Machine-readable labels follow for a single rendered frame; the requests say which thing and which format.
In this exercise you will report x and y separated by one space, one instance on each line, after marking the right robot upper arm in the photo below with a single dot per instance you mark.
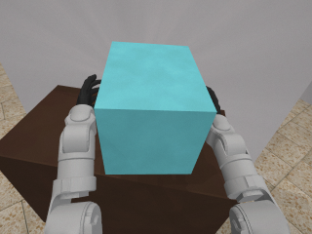
258 217

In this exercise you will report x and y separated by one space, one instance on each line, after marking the left robot hand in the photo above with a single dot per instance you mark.
86 93

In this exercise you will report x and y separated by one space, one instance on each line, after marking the robot right forearm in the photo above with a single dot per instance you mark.
242 182

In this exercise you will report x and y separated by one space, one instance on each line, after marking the carton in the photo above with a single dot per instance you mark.
153 110

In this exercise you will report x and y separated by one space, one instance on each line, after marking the left robot upper arm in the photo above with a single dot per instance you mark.
75 218

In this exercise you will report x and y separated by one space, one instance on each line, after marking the right robot hand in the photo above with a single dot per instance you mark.
214 99

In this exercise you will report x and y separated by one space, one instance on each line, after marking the robot left forearm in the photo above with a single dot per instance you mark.
76 155

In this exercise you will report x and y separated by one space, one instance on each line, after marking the pedestal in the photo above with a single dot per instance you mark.
194 203

